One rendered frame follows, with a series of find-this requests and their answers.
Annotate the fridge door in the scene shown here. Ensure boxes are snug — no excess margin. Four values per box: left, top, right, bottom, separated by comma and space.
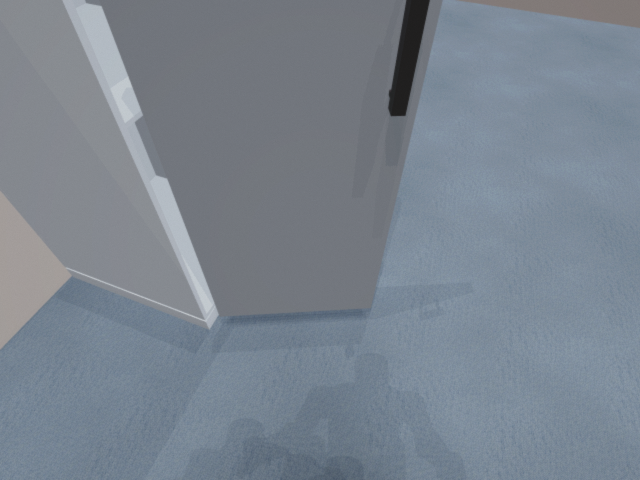
99, 0, 443, 317

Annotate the handle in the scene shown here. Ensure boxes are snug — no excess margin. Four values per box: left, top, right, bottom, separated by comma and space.
388, 0, 430, 116

